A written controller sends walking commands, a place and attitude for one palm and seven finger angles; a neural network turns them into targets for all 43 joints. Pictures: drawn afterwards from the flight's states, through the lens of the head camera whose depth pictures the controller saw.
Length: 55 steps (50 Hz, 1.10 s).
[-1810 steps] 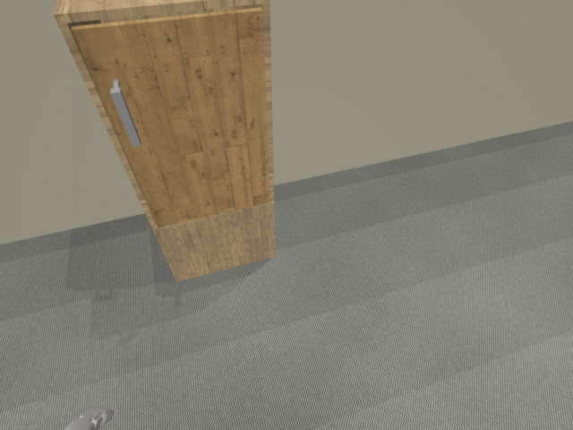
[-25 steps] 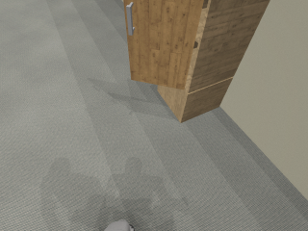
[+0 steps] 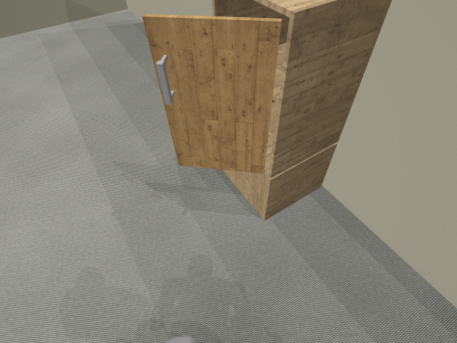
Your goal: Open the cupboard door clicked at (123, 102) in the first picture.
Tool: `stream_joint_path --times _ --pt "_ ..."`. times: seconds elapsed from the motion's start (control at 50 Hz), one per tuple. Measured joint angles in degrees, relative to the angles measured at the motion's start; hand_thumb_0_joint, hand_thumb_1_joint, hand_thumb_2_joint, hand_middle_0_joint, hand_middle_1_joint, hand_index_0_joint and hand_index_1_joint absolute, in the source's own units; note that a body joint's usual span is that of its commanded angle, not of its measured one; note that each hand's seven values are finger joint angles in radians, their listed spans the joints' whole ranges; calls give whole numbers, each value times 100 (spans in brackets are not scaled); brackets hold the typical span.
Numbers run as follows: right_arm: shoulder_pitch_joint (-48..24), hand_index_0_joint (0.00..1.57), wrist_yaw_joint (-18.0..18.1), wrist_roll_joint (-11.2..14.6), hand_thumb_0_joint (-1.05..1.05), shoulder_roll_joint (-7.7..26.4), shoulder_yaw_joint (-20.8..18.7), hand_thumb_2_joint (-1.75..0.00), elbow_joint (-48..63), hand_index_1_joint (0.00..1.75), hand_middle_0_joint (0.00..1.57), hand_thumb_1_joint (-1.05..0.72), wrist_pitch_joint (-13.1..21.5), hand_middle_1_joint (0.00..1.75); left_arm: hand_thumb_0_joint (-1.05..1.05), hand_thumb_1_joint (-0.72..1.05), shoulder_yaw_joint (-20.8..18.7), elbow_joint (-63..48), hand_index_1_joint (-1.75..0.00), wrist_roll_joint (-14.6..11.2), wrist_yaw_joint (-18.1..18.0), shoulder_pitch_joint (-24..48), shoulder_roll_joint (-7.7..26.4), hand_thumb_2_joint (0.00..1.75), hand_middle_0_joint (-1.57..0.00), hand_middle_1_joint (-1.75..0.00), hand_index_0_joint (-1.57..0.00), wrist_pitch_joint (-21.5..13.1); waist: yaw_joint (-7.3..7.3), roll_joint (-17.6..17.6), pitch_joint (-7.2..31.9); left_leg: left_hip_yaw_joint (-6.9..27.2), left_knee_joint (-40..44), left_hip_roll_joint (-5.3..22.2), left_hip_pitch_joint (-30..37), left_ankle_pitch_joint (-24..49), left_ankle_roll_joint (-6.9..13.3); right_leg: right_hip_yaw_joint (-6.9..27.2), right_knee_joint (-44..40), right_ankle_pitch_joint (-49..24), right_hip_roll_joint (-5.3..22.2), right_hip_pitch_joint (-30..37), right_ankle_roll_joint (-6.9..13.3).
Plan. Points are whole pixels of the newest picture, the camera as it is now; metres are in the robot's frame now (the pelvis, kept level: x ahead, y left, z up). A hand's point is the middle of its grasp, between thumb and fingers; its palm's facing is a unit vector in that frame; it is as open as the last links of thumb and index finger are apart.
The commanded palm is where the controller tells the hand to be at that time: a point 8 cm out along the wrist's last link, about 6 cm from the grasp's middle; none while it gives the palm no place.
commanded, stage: take the last steps up to it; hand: left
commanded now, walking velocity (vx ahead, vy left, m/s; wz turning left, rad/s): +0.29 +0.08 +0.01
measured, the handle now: (166, 80) +0.81 +0.23 +0.02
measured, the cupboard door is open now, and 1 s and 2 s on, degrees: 49 49 49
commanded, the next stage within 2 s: come to a stop and stand still in 0.34 s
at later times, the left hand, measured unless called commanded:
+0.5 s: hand (118, 308) +0.22 +0.26 -0.17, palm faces +0.02 -0.98 -0.17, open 7.4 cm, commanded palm none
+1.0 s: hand (133, 270) +0.30 +0.25 -0.18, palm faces +0.00 -0.97 -0.24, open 7.4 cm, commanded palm none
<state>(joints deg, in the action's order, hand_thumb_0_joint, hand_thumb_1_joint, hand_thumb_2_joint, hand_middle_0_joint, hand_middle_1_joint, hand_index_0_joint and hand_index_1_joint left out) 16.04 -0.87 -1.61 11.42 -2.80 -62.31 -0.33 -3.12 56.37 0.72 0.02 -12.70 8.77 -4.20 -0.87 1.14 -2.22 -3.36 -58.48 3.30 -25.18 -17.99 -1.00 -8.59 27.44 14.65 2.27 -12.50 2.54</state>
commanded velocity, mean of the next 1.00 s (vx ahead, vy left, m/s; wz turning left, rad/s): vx -0.02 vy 0.01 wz -0.01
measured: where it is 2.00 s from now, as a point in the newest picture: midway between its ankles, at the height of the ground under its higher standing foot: outside the picture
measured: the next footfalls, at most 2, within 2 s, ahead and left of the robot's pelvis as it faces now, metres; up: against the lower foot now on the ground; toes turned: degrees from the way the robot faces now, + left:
left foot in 0.26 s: +0.25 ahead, +0.18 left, +0.00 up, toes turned +4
right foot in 0.58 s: +0.28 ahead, -0.05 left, +0.00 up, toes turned -5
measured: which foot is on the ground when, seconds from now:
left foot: up 0.00-0.24, down 0.26-1.00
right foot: down 0.00-0.26, up 0.28-0.56, down 0.58-1.00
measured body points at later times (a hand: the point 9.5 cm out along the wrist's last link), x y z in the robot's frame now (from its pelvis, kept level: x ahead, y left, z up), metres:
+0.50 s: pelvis +0.18 +0.08 +0.00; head +0.21 +0.09 +0.45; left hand +0.22 +0.31 -0.16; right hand +0.22 -0.15 -0.15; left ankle +0.21 +0.17 -0.74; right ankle +0.19 -0.04 -0.70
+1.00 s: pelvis +0.22 +0.06 -0.01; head +0.25 +0.06 +0.43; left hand +0.30 +0.30 -0.16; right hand +0.24 -0.18 -0.17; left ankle +0.21 +0.17 -0.74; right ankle +0.24 -0.04 -0.74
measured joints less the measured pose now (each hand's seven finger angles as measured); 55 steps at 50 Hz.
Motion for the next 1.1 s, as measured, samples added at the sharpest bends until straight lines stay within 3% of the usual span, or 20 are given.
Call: stream_joint_path --times 0.1,0.22,0.26,0.3,0.34,0.38,0.42,0.48,0.6,0.7,0.76,0.86,1.0,1.1 --pt "-204 19 -59 29 1 -119 4 -90 187 30 20 -92 50 30 0 94 1 354 -30 5 17 -368 109 90 -20 -30 -20 -52 64 -147 42 -61 1066 178 -351 471 -128 0 -780 -94 47 622 -105" --pt "-556 19 -128 33 1 -160 49 -90 360 30 20 -91 112 30 0 92 17 729 -30 30 46 -784 107 90 -20 -30 -20 63 275 -227 -56 -240 2408 59 -60 707 4 15 -635 419 220 1082 -429" --pt "-596 19 -115 1 1 -87 79 -90 495 30 20 -91 242 30 1 92 12 786 -30 18 57 -998 59 90 -20 -30 -20 133 313 -118 -22 -204 2907 59 259 803 157 50 47 861 238 922 -451" --pt "-697 20 -8 -30 1 -147 80 -90 570 30 20 -91 335 30 1 91 13 835 -30 7 56 -982 107 90 -20 -30 -20 257 251 -234 -103 -276 2457 -29 131 837 304 329 1670 1433 303 300 -272" --pt "-683 20 73 -31 0 -221 122 -90 617 30 20 -91 355 30 1 91 14 833 -30 14 37 -839 166 90 -20 -30 -20 332 252 -339 -135 -389 2340 -106 199 617 358 550 3134 1396 254 -431 -151" --pt "-597 20 146 -20 0 -272 151 -90 600 30 20 -91 365 30 1 91 -1 757 -30 27 43 -639 187 90 -20 -29 -20 350 252 -355 -125 -455 2569 -175 392 601 349 557 3773 1115 243 -997 -132" --pt "-501 20 237 0 0 -242 109 -90 555 30 20 -93 391 30 1 91 -7 623 -30 34 50 -437 167 90 -20 -29 -20 338 232 -319 -102 -490 2879 -237 615 666 380 501 3645 937 255 -1326 -153" --pt "-338 20 236 -22 -1 -166 141 -90 422 30 20 -94 352 30 1 91 12 410 -30 36 52 -157 118 90 -20 -29 -20 316 188 -240 -41 -507 3230 -282 913 700 417 398 2685 743 253 -1419 -191" --pt "-80 20 255 45 0 -272 238 -90 82 30 20 -93 139 30 1 92 90 219 -30 13 -31 259 212 90 -20 -29 -20 292 87 -373 42 -548 2957 -393 1161 262 286 596 467 -248 188 -654 -239" --pt "-104 20 234 99 0 -299 192 -90 35 30 20 -92 -38 30 1 92 174 220 -30 -4 -71 438 163 90 -20 -29 -20 401 -100 -172 34 -492 2907 -244 1258 91 188 538 526 36 43 -559 -196" --pt "-100 20 245 106 1 -302 145 -90 116 30 20 -91 -102 30 1 91 152 126 -30 -15 -103 527 174 90 -20 -29 -20 452 -141 -165 -24 -437 2746 -206 1183 8 144 485 603 104 25 -576 -166" --pt "-131 20 263 92 1 -220 62 -90 239 30 20 -91 -213 30 1 91 99 8 -30 -20 -131 591 200 90 -20 -30 -20 551 -118 -174 -91 -359 2517 -163 1065 -120 168 411 703 155 2 -614 -160" --pt "-221 20 229 73 1 -80 44 -90 478 30 20 -91 -217 30 1 91 112 -49 -30 -35 -204 346 234 90 -20 -30 -20 616 53 -156 -125 -421 2311 -78 937 -154 168 480 855 111 -73 -758 -140" --pt "-247 20 153 72 1 -25 22 -90 910 30 20 -91 -139 30 1 91 225 -3 -30 30 -179 -64 226 90 -20 -30 -20 510 -33 -81 -82 -341 2208 -198 901 -149 180 490 1053 245 3 -820 -125"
